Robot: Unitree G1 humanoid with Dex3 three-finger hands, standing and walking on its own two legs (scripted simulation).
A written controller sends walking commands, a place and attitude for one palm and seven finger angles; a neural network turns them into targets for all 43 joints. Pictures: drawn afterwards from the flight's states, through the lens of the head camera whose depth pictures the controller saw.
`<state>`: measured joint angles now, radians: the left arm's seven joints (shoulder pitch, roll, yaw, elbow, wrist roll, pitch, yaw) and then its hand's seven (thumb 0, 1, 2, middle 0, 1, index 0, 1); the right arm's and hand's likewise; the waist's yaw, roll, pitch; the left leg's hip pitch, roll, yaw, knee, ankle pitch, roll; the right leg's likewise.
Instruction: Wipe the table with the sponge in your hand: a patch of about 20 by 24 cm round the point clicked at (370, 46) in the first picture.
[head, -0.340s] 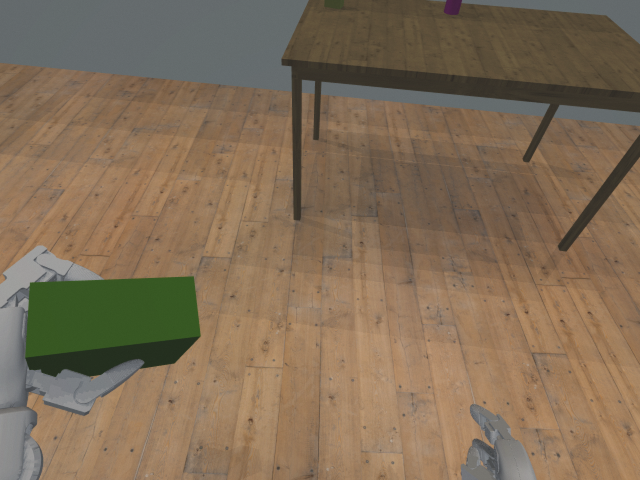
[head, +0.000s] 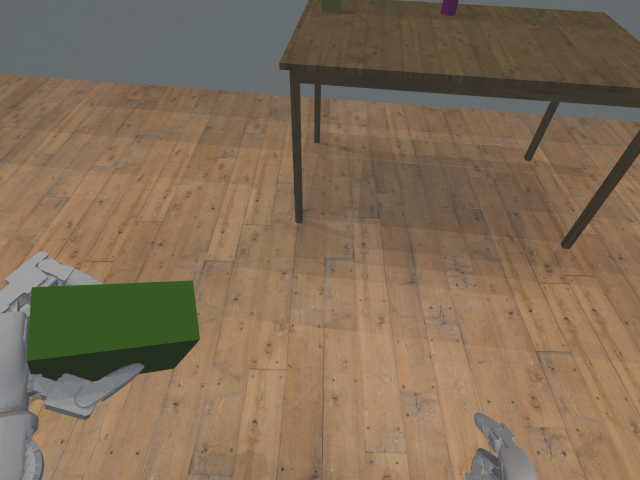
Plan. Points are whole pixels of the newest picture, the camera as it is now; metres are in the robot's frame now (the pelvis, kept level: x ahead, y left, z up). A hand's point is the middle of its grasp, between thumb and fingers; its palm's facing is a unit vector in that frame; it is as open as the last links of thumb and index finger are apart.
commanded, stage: look at it before walking up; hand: left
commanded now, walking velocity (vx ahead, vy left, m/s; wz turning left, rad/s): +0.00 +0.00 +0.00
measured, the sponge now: (139, 332) +0.23 +0.20 +0.13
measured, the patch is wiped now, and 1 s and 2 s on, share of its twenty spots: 0.00 0.00 0.00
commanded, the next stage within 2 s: walk to a spot facing it in 0.06 s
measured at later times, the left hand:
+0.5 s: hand (86, 319) +0.22 +0.24 +0.16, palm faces +0.45 -0.80 -0.41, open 10.3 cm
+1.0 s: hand (146, 206) +0.37 +0.23 +0.17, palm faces +0.37 -0.81 -0.46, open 10.3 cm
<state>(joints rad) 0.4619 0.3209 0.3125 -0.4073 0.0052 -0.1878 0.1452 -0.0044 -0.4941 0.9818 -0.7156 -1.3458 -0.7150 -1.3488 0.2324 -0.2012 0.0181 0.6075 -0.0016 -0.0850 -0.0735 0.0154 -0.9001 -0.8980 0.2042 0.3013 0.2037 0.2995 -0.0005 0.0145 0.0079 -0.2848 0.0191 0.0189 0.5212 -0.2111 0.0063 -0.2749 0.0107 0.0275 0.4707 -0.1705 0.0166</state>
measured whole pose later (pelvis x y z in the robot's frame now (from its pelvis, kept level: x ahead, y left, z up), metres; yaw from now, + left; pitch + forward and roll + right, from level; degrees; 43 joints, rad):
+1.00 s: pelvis +0.15 +0.00 +0.01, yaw +0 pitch +1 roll -1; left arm 0.49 0.36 0.36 -0.54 0.00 -0.21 0.15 0.00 -0.49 0.99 -0.72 -1.35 -0.72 -1.35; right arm 0.23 -0.12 0.03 0.61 -0.01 -0.11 -0.05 0.01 -0.90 -0.90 0.21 0.30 0.21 0.30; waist 0.00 0.02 0.04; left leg -0.14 0.12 0.16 0.45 -0.32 -0.03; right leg -0.52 -0.08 -0.14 0.87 -0.33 0.03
